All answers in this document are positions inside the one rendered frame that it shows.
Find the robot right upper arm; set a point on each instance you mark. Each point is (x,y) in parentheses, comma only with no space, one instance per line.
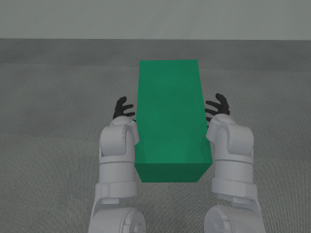
(230,219)

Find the robot left upper arm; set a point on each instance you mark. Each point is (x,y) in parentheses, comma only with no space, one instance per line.
(118,220)

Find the robot left forearm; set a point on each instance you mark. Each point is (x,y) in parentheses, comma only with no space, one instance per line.
(117,182)

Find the robot left hand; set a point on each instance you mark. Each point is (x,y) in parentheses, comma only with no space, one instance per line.
(120,108)

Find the robot right forearm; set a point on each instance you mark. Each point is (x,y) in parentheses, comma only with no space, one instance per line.
(234,156)

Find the carton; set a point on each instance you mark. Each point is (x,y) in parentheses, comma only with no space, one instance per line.
(171,122)

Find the robot right hand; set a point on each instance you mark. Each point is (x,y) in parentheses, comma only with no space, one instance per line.
(222,108)

